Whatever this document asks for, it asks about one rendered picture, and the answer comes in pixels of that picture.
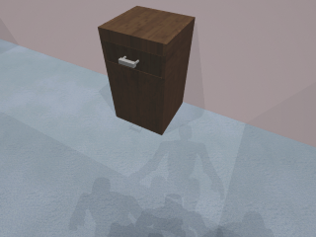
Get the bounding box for cabinet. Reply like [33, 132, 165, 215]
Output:
[98, 6, 196, 135]

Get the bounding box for drawer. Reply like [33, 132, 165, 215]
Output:
[104, 39, 163, 77]

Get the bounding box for handle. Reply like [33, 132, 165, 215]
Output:
[118, 56, 139, 68]

